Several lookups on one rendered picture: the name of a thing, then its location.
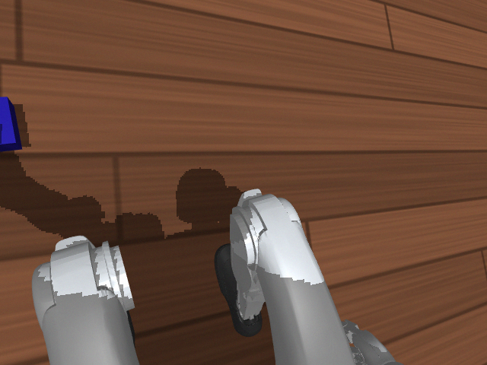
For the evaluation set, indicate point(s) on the right robot foot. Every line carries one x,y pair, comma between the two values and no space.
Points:
228,287

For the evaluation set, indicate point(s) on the small box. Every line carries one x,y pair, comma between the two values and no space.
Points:
9,133

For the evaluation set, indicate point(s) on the right robot hand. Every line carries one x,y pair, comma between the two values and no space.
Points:
367,350

